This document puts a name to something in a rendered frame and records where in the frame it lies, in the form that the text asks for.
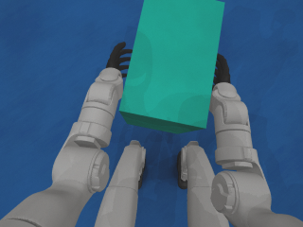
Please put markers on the carton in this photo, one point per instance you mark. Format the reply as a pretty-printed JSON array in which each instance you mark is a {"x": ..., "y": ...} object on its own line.
[{"x": 170, "y": 76}]

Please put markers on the robot right foot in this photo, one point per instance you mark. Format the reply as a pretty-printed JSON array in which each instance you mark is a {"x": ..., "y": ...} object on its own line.
[{"x": 181, "y": 183}]

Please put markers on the robot right hand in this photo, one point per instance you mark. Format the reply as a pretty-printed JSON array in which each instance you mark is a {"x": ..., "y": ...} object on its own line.
[{"x": 222, "y": 73}]

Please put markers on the robot right upper arm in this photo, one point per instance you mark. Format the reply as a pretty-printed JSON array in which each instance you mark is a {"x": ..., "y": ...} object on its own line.
[{"x": 245, "y": 200}]

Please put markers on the robot left hand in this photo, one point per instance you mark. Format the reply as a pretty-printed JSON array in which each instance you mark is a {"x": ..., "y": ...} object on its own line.
[{"x": 115, "y": 60}]

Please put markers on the left robot thigh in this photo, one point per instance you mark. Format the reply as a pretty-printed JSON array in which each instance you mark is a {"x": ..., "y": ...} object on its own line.
[{"x": 119, "y": 204}]

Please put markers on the robot right forearm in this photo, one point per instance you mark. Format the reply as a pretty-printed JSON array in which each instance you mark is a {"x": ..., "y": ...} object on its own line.
[{"x": 233, "y": 133}]

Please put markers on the robot left forearm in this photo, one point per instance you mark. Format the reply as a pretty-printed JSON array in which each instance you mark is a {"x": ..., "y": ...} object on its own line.
[{"x": 93, "y": 129}]

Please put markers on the robot left upper arm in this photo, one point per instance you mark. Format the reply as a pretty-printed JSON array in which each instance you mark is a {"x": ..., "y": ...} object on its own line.
[{"x": 79, "y": 172}]

